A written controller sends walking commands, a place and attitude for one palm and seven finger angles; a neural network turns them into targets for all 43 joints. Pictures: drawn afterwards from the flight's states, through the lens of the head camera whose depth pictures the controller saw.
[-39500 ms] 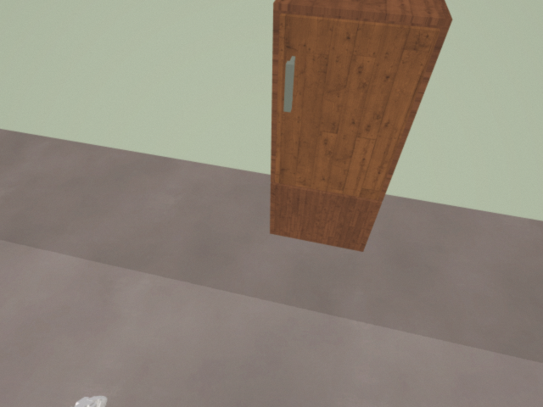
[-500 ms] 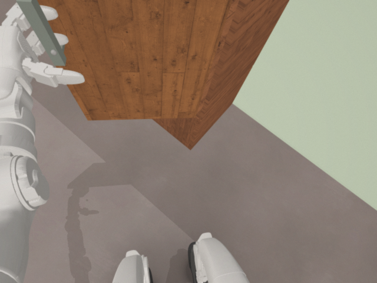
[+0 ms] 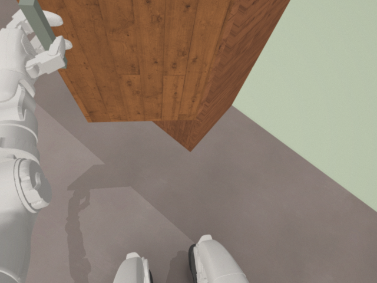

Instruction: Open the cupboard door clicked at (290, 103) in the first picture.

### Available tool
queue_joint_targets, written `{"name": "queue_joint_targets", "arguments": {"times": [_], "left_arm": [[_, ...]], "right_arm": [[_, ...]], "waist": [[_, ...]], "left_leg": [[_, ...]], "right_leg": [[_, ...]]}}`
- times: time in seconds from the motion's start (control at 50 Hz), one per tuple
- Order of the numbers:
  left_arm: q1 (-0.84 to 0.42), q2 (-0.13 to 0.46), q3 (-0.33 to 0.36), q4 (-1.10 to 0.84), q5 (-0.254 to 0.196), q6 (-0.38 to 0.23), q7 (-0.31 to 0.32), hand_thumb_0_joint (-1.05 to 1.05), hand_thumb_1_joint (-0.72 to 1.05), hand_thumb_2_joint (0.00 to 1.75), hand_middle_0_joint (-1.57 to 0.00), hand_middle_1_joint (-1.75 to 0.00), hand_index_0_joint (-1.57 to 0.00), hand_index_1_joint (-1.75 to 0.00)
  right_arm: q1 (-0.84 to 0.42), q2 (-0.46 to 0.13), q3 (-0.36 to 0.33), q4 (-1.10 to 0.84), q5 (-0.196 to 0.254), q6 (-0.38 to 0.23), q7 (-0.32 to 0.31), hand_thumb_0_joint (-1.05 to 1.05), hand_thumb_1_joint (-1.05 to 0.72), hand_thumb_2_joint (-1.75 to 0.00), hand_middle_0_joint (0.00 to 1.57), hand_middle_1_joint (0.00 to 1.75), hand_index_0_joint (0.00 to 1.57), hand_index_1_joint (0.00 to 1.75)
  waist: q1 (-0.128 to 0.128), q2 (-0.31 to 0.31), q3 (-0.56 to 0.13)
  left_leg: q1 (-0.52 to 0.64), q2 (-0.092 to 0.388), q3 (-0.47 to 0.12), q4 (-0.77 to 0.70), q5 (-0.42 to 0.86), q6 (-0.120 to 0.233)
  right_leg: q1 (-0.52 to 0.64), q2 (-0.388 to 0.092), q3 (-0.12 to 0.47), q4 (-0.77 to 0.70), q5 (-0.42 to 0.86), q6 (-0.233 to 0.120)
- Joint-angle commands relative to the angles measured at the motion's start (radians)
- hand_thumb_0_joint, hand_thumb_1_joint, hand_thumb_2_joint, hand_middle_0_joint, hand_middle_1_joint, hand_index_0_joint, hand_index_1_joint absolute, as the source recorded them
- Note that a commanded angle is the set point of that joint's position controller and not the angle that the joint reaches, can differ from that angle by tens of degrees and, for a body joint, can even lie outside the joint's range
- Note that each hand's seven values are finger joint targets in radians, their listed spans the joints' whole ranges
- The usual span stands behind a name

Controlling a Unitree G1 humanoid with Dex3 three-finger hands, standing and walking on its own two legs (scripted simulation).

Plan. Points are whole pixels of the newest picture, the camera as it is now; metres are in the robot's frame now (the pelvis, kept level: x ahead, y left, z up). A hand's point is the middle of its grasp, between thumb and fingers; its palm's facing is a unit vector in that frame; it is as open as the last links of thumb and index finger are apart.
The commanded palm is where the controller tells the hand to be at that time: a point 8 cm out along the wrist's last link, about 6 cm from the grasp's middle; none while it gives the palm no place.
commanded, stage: close the thumb around the handle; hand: left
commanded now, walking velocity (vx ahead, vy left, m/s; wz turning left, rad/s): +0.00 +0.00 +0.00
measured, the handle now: (48, 29) +0.61 +0.20 +0.09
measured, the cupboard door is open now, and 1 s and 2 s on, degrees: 44 82 87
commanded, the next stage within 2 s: pull the door open along its arc in 0.04 s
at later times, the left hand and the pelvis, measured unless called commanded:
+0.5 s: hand (59, 70) +0.51 +0.17 +0.08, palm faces -0.06 -1.00 -0.01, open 5.8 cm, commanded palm +0.45 +0.22 +0.08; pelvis +0.01 +0.00 +0.01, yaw -1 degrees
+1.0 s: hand (119, 154) +0.34 +0.08 +0.08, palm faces +0.33 -0.94 +0.00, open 6.3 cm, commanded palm +0.28 +0.15 +0.08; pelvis +0.01 -0.03 +0.03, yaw +2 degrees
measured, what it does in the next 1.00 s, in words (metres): stands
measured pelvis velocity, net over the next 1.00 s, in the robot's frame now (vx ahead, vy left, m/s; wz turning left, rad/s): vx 0.01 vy -0.03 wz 0.03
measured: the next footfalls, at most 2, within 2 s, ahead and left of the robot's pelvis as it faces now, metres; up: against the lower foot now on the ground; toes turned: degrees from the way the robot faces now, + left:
none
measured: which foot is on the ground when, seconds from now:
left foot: down 0.00-1.00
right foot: down 0.00-1.00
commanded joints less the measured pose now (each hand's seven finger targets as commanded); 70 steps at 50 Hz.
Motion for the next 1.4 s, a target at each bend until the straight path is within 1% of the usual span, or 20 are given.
{"name": "queue_joint_targets", "arguments": {"times": [0.0,0.04,0.12,0.14,0.2,0.26,0.34,0.54,0.56,0.58,0.62,0.7,0.82,0.88,1.0,1.16,1.18,1.24,1.3,1.38], "left_arm": [[-0.453,0.313,0.06,-0.184,-0.018,-0.057,0.017,0.0,0.9,0.9,-0.4,-1.35,-0.4,-1.35],[-0.456,0.284,0.031,-0.196,-0.003,-0.056,0.022,0.0,0.9,0.9,-0.4,-1.35,-0.4,-1.35],[-0.443,0.283,0.033,-0.189,-0.005,-0.054,0.023,0.0,0.9,0.9,-0.4,-1.35,-0.4,-1.35],[-0.478,0.236,-0.006,-0.205,-0.008,-0.052,0.022,0.0,0.9,0.9,-0.4,-1.35,-0.4,-1.35],[-0.418,0.264,0.04,-0.23,-0.019,-0.059,0.019,0.0,0.9,0.9,-0.4,-1.35,-0.4,-1.35],[-0.315,0.228,0.025,-0.227,-0.036,-0.045,0.002,0.0,0.9,0.9,-0.4,-1.35,-0.4,-1.35],[-0.175,0.206,0.037,-0.302,-0.061,-0.042,-0.005,0.0,0.9,0.9,-0.4,-1.35,-0.4,-1.35],[0.345,0.008,-0.029,-0.648,-0.17,-0.038,0.009,0.0,0.9,0.9,-0.4,-1.35,-0.4,-1.35],[0.389,-0.027,0.091,-0.747,-0.233,-0.042,0.144,0.0,0.9,0.9,-0.4,-1.35,-0.4,-1.35],[0.485,-0.11,0.021,-0.795,-0.218,-0.042,0.221,0.0,0.9,0.9,-0.4,-1.35,-0.4,-1.35],[0.627,-0.207,-0.013,-0.89,-0.194,-0.039,0.339,0.0,0.9,0.9,-0.4,-1.35,-0.4,-1.35],[0.753,-0.281,-0.061,-1.056,-0.092,-0.043,0.54,0.0,0.9,0.9,-0.4,-1.35,-0.4,-1.35],[0.812,-0.446,-0.216,-1.156,0.036,-0.035,0.753,0.0,0.9,0.9,-0.4,-1.35,-0.4,-1.35],[0.836,-0.497,-0.295,-1.184,0.069,-0.033,0.775,0.0,0.9,0.9,-0.4,-1.35,-0.4,-1.35],[0.902,-0.577,-0.395,-1.212,0.082,-0.037,0.768,0.0,0.9,0.9,-0.4,-1.35,-0.4,-1.35],[0.841,-0.744,-0.606,-1.252,0.123,-0.04,0.803,0.0,0.9,0.9,-0.4,-1.35,-0.4,-1.35],[0.747,-0.719,-0.597,-1.222,0.136,-0.039,0.815,0.0,0.9,0.9,-0.4,-1.35,-0.4,-1.35],[0.737,-0.655,-0.535,-1.181,0.152,-0.043,0.825,0.0,0.69,0.81,-0.38,-1.33,-0.38,-1.33],[0.705,-0.652,-0.52,-1.164,0.126,-0.042,0.808,0.0,0.48,0.72,-0.37,-1.3,-0.37,-1.3],[0.704,-0.647,-0.494,-1.11,0.078,-0.044,0.778,0.0,0.2,0.6,-0.35,-1.27,-0.35,-1.27]], "right_arm": [[0.221,-0.199,-0.062,-0.026,0.0,-0.005,-0.023,0.0,-0.9,-0.9,0.2,0.3,0.2,0.3],[0.218,-0.191,-0.063,-0.028,0.0,-0.008,-0.021,0.0,-0.9,-0.9,0.2,0.3,0.2,0.3],[0.221,-0.193,-0.062,-0.032,0.0,-0.006,-0.02,0.0,-0.9,-0.9,0.2,0.3,0.2,0.3],[0.219,-0.189,-0.063,-0.028,-0.001,-0.008,-0.018,0.0,-0.9,-0.9,0.2,0.3,0.2,0.3],[0.225,-0.193,-0.069,-0.032,-0.002,-0.009,-0.015,0.0,-0.9,-0.9,0.2,0.3,0.2,0.3],[0.209,-0.19,-0.069,-0.05,0.006,-0.005,-0.012,0.0,-0.9,-0.9,0.2,0.3,0.2,0.3],[0.191,-0.183,-0.078,-0.076,0.015,0.002,-0.009,0.0,-0.9,-0.9,0.2,0.3,0.2,0.3],[0.073,-0.152,-0.102,-0.167,0.049,-0.011,0.016,0.0,-0.9,-0.9,0.2,0.3,0.2,0.3],[0.042,-0.12,-0.107,-0.183,0.046,-0.026,0.021,0.0,-0.9,-0.9,0.2,0.3,0.2,0.3],[0.019,-0.113,-0.105,-0.187,0.045,-0.043,0.03,0.0,-0.9,-0.9,0.2,0.3,0.2,0.3],[0.002,-0.1,-0.11,-0.181,0.041,-0.06,0.048,0.0,-0.9,-0.9,0.2,0.3,0.2,0.3],[-0.066,-0.074,-0.11,-0.192,0.019,-0.061,0.049,0.0,-0.9,-0.9,0.2,0.3,0.2,0.3],[-0.182,-0.03,-0.095,-0.193,-0.007,-0.042,0.017,0.0,-0.9,-0.9,0.2,0.3,0.2,0.3],[-0.213,-0.021,-0.092,-0.191,-0.016,-0.039,-0.002,0.0,-0.9,-0.9,0.2,0.3,0.2,0.3],[-0.266,0.002,-0.081,-0.186,-0.019,-0.049,-0.02,0.0,-0.9,-0.9,0.2,0.3,0.2,0.3],[-0.272,0.005,-0.09,-0.17,-0.034,-0.106,-0.007,0.0,-0.9,-0.9,0.2,0.3,0.2,0.3],[-0.266,-0.001,-0.088,-0.15,-0.036,-0.11,-0.011,0.0,-0.9,-0.9,0.2,0.3,0.2,0.3],[-0.277,0.0,-0.093,-0.136,-0.038,-0.112,-0.025,0.0,-0.9,-0.9,0.2,0.3,0.2,0.3],[-0.286,0.001,-0.091,-0.128,-0.031,-0.116,-0.033,0.0,-0.9,-0.9,0.2,0.3,0.2,0.3],[-0.287,-0.007,-0.088,-0.118,-0.024,-0.123,-0.041,0.0,-0.9,-0.9,0.2,0.3,0.2,0.3]], "waist": [[-0.004,0.138,-0.498],[-0.004,0.174,-0.512],[-0.007,0.15,-0.522],[-0.024,0.161,-0.522],[0.009,0.168,-0.585],[0.029,0.117,-0.538],[0.067,0.108,-0.554],[0.173,0.026,-0.49],[0.245,0.009,-0.49],[0.242,0.028,-0.469],[0.248,-0.006,-0.435],[0.268,-0.037,-0.41],[0.276,-0.081,-0.339],[0.261,-0.121,-0.316],[0.258,-0.094,-0.271],[0.212,-0.103,-0.294],[0.181,-0.152,-0.268],[0.211,-0.142,-0.297],[0.219,-0.13,-0.303],[0.216,-0.187,-0.284]], "left_leg": [[0.314,-0.019,-0.059,-0.105,0.531,-0.007],[0.334,-0.02,-0.058,-0.1,0.548,-0.01],[0.324,-0.019,-0.055,-0.096,0.549,-0.007],[0.339,-0.018,-0.058,-0.097,0.547,-0.008],[0.365,-0.019,-0.056,-0.096,0.584,-0.012],[0.315,-0.025,-0.038,-0.117,0.537,-0.005],[0.339,-0.026,-0.025,-0.139,0.577,-0.005],[0.321,-0.035,0.02,-0.231,0.634,-0.001],[0.307,-0.039,0.025,-0.238,0.627,-0.016],[0.319,-0.036,0.022,-0.244,0.648,-0.022],[0.319,-0.034,0.033,-0.259,0.662,-0.031],[0.333,-0.044,0.043,-0.271,0.605,-0.035],[0.361,-0.053,0.035,-0.289,0.471,-0.039],[0.374,-0.056,0.033,-0.289,0.428,-0.032],[0.391,-0.062,0.034,-0.296,0.373,-0.03],[0.404,-0.064,0.023,-0.254,0.362,-0.026],[0.386,-0.061,0.015,-0.243,0.337,-0.024],[0.355,-0.072,0.022,-0.243,0.292,-0.023],[0.35,-0.076,0.025,-0.251,0.271,-0.022],[0.332,-0.077,0.021,-0.261,0.241,-0.023]], "right_leg": [[0.269,0.042,0.006,-0.047,0.351,-0.036],[0.256,0.041,0.006,-0.042,0.358,-0.037],[0.272,0.042,0.009,-0.042,0.372,-0.035],[0.254,0.041,0.006,-0.043,0.367,-0.033],[0.291,0.042,0.007,-0.039,0.396,-0.037],[0.341,0.044,0.01,-0.053,0.4,-0.036],[0.393,0.044,0.009,-0.06,0.447,-0.037],[0.589,0.023,0.02,-0.093,0.564,-0.041],[0.603,0.03,0.004,-0.101,0.551,-0.038],[0.589,0.029,-0.001,-0.097,0.541,-0.039],[0.6,0.021,-0.006,-0.098,0.556,-0.04],[0.654,0.011,0.002,-0.099,0.563,-0.047],[0.66,-0.01,0.015,-0.124,0.461,-0.051],[0.661,-0.016,0.026,-0.147,0.437,-0.046],[0.658,-0.025,0.039,-0.176,0.393,-0.043],[0.607,-0.037,0.043,-0.168,0.384,-0.037],[0.578,-0.042,0.049,-0.176,0.361,-0.03],[0.61,-0.056,0.086,-0.192,0.306,-0.027],[0.629,-0.061,0.104,-0.215,0.269,-0.025],[0.642,-0.068,0.126,-0.253,0.221,-0.014]]}}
